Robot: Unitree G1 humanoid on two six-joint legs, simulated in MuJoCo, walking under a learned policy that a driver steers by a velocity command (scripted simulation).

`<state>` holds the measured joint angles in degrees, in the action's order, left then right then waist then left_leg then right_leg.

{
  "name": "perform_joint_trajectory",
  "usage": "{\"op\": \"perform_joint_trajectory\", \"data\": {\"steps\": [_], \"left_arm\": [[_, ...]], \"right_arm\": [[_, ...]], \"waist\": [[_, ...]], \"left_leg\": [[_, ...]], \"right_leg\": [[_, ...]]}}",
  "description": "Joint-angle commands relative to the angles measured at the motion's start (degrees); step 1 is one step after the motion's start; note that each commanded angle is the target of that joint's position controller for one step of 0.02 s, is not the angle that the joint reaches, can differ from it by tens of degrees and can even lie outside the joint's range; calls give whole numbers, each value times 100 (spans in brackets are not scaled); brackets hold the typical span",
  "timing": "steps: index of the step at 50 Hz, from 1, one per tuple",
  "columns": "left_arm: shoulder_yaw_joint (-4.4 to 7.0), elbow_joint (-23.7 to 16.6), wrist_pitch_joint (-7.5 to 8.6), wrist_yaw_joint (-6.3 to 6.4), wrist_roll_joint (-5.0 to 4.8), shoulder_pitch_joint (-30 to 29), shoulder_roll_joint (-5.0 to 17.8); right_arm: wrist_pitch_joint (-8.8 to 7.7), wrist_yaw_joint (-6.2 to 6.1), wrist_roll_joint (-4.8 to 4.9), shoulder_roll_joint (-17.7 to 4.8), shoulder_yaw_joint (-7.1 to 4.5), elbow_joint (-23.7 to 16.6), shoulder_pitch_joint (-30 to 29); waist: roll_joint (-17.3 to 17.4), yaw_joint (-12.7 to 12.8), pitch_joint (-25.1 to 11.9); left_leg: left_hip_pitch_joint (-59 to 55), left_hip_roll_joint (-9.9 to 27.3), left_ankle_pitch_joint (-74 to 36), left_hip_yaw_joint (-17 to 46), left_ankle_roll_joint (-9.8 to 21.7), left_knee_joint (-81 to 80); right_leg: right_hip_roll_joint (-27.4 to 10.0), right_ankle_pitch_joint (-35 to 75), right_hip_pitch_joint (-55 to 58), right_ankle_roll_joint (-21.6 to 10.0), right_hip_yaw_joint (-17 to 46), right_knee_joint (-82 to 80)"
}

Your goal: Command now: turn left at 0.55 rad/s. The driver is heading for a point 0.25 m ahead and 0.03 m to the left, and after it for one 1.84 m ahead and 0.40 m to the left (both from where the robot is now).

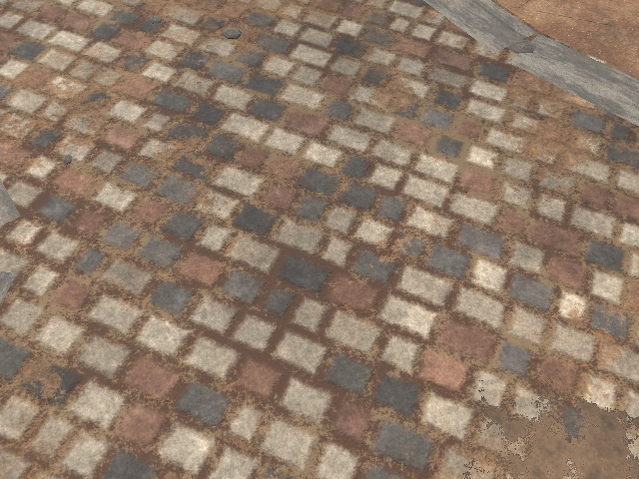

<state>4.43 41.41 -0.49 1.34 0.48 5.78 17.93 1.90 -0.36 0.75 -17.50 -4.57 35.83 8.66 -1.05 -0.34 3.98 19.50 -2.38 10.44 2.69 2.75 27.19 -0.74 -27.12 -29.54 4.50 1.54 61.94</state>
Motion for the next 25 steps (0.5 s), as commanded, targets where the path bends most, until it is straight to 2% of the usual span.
{"op": "perform_joint_trajectory", "data": {"steps": [1, 4, 8, 10, 11, 12, 13, 14, 15, 16, 17, 19, 21, 24, 25], "left_arm": [[83, -296, 53, 42, 6, 252, 338], [40, -352, 63, 34, -27, 127, 284], [101, -451, 121, -54, -74, 100, 415], [140, -393, 194, -110, -71, 407, 397], [205, -363, 214, -100, -28, 565, 556], [297, -438, 193, -48, 74, 664, 995], [338, -407, 178, -83, 272, 527, 1236], [242, -609, 217, -71, 247, 279, 878], [167, -649, 218, -34, 182, 12, 603], [139, -706, 204, -5, 102, -164, 511], [116, -703, 193, 34, 19, -199, 455], [94, -669, 133, 112, 37, -17, 442], [131, -606, 75, 164, 69, 286, 524], [227, -568, 23, 144, 38, 372, 760], [266, -557, 14, 120, 6, 418, 843]], "right_arm": [[-54, -114, -37, -943, -274, -449, -248], [-25, -153, -6, -1028, -313, -432, -201], [24, -116, 6, -987, -297, -474, -278], [62, -133, 65, -912, -262, -527, -444], [69, -153, 67, -763, -219, -528, -337], [65, -147, -22, -393, -119, -527, -39], [-3, -154, 18, -627, -209, -714, -51], [-34, -162, -25, -1081, -352, -548, 125], [-1, -148, 35, -1190, -423, -402, 184], [69, -173, 40, -1048, -415, -246, 325], [117, -173, 29, -924, -384, -235, 319], [141, -131, 84, -651, -294, -325, 137], [127, -104, 99, -509, -221, -481, -182], [117, -25, 41, -375, -129, -611, -342], [119, 6, 42, -359, -105, -626, -335]], "waist": [[687, 145, -1107], [878, 36, -1172], [1135, -16, -1074], [1137, 212, -1055], [938, 231, -1069], [-302, 44, -1178], [-1755, -85, -823], [-1131, -74, -765], [-761, -173, -645], [-561, -231, -578], [-562, -164, -500], [-658, -22, -492], [-777, 210, -613], [-833, 321, -818], [-836, 365, -903]], "left_leg": [[-865, 1183, -2560, 1273, 1163, -586], [-668, 1153, -1879, 1525, 1082, -544], [-617, 1119, -1144, 2148, 934, -412], [-484, 924, -994, 2263, 684, -116], [-161, 690, -409, 2146, 411, 187], [567, 75, 1251, 1396, 26, 1487], [1586, -490, 2771, 616, -250, 2657], [1583, -115, 2547, 814, -403, 3744], [1583, -63, 2127, 732, -477, 4146], [1585, -9, 1805, 622, -593, 4343], [1734, 33, 1501, 566, -696, 4516], [1711, 82, 1200, 235, -833, 4258], [1817, 207, 1189, 85, -927, 3672], [1370, 419, 1376, -105, -910, 2773], [1142, 452, 1388, -237, -852, 2486]], "right_leg": [[112, 408, 58, 149, 101, -765], [200, 636, 454, 126, 172, -1498], [309, 693, 773, -28, 228, -2323], [333, 1368, 1385, -189, 125, -3482], [-17, 1827, 1923, -351, 322, -3956], [-1356, 2445, 2535, -828, 1554, -4290], [-2279, 2983, 2125, -1857, 3017, -4584], [-2294, 2888, 1988, -2103, 2802, -4597], [-1940, 2756, 1848, -1859, 2110, -4486], [-1573, 2566, 1868, -1616, 1561, -4421], [-1465, 2679, 1962, -1577, 1287, -4392], [-1240, 2938, 2083, -1588, 724, -4418], [-1357, 3220, 2594, -1700, 594, -4375], [-1573, 3470, 2798, -1772, 392, -4298], [-1619, 2938, 2720, -1768, 322, -4411]]}}
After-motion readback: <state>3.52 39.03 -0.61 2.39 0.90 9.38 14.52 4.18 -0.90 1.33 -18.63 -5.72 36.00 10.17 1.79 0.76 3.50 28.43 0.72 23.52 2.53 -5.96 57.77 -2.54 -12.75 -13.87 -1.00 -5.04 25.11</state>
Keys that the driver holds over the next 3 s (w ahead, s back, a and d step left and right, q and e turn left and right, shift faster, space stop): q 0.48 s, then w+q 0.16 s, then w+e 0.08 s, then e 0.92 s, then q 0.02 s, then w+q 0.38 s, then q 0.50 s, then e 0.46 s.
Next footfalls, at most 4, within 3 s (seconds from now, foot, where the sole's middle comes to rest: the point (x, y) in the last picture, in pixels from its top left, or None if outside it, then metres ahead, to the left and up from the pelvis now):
0.22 right None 0.10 -0.14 -0.78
0.66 left None -0.01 0.10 -0.78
1.10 right None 0.30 0.03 -0.78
1.52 left None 0.24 0.25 -0.78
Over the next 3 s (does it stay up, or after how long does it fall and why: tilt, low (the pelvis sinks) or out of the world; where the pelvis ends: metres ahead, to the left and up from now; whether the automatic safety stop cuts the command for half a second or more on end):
stays up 0.44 0.15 -0.01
